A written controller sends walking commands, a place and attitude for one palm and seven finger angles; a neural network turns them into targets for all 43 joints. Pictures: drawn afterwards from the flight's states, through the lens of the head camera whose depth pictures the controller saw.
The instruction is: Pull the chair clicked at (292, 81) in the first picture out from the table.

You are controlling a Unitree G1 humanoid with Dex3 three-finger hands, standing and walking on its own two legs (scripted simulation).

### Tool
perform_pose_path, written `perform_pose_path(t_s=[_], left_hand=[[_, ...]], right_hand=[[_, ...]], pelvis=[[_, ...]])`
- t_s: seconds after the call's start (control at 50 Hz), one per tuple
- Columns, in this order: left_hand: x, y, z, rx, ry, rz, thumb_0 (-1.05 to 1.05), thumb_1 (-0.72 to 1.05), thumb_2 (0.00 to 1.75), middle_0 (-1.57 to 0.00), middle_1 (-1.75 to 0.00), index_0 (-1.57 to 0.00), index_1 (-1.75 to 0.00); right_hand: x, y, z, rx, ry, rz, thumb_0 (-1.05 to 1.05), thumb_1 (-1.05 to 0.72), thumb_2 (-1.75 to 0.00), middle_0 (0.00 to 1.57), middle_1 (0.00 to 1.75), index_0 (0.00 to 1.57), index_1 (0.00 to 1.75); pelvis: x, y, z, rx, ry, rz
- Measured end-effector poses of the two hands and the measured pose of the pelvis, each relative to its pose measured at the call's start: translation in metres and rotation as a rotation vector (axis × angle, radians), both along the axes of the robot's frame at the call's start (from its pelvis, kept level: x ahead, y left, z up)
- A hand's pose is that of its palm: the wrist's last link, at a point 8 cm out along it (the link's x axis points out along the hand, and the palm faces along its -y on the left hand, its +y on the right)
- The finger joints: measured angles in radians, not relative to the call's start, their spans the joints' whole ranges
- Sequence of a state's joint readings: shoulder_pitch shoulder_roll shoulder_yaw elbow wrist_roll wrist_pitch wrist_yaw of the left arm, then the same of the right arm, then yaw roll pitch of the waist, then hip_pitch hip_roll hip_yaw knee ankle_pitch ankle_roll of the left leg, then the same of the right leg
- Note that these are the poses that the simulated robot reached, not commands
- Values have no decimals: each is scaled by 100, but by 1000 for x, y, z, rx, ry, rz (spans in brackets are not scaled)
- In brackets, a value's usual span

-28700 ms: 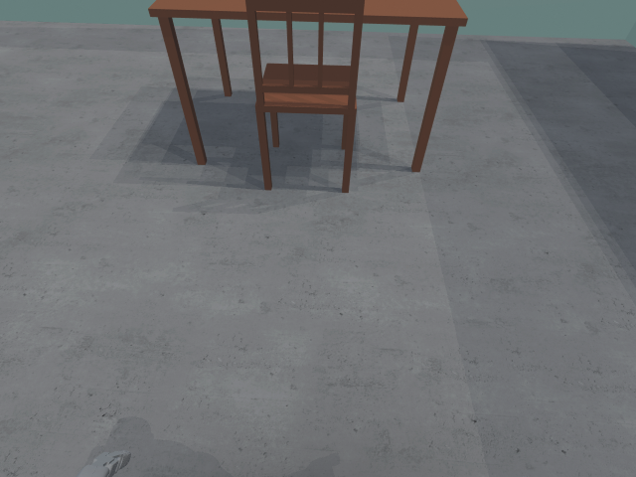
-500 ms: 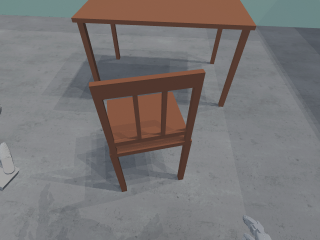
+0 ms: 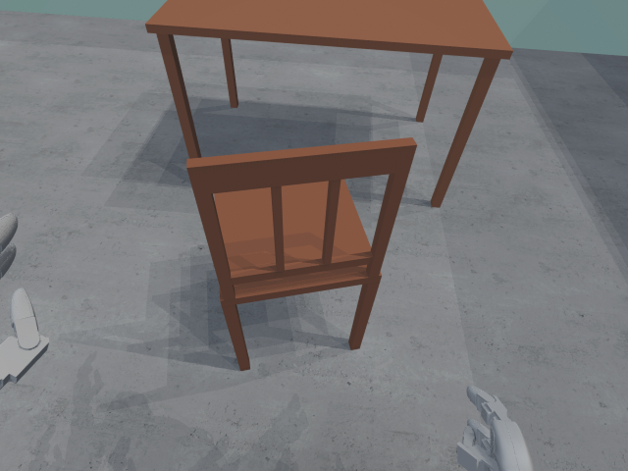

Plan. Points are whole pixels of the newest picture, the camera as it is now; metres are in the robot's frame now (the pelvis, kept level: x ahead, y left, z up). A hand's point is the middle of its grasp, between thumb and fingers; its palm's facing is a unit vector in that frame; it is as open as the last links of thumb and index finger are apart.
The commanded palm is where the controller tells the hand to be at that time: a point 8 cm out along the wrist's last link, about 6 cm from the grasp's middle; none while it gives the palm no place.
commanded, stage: stop stepping back and stand still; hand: left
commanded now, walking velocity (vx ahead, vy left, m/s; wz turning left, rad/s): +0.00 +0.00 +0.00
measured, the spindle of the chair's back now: (278, 230) +0.57 +0.11 -0.11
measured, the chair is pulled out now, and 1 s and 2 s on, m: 0.62 0.62 0.62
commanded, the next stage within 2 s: let the arm hang, fingers relaxed in 0.64 s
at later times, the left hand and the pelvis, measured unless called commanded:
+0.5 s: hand (8, 348) +0.18 +0.28 +0.16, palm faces +0.41 -0.79 -0.45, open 7.4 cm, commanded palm +0.12 +0.32 +0.17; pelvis -0.02 +0.02 +0.00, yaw +0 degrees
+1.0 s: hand out of the picture +0.06 +0.17 -0.16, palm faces -0.01 -0.99 -0.17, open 7.4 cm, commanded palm none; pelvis -0.02 +0.00 -0.01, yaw +1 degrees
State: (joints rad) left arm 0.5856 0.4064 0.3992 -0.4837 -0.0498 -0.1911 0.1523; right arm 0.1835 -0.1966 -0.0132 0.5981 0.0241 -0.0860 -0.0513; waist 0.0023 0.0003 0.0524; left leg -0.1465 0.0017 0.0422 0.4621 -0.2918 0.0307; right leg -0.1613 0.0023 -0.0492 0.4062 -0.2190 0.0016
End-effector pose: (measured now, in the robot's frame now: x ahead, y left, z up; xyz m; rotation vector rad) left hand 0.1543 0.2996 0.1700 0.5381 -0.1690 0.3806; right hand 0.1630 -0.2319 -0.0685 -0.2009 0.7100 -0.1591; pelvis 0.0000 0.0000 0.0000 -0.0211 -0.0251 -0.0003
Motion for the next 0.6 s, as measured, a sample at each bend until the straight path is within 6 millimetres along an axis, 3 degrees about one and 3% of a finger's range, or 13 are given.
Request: perform_pose_path(t_s=[0.16, 0.34, 0.6], left_hand=[[-12, 10, 7, -1, -40, 22, 1, 88, 90, -21, -30, -21, -30], [-13, 17, -2, -25, -13, 26, 1, 89, 90, -21, -30, -21, -30], [-12, 20, 8, 18, -38, -4, 1, 88, 90, -21, -30, -21, -30]], right_hand=[[-21, 9, -4, 1, 29, 0, 2, -91, -89, 20, 30, 20, 30], [-38, 12, -7, -5, 52, -19, 2, -91, -89, 20, 30, 20, 30], [-33, 17, -5, -5, 30, -19, 2, -91, -89, 20, 30, 20, 30]], pelvis=[[-10, 6, 2, -4, -7, 2], [-16, 14, 2, -5, -4, -2], [-16, 21, 2, -4, -3, -2]])
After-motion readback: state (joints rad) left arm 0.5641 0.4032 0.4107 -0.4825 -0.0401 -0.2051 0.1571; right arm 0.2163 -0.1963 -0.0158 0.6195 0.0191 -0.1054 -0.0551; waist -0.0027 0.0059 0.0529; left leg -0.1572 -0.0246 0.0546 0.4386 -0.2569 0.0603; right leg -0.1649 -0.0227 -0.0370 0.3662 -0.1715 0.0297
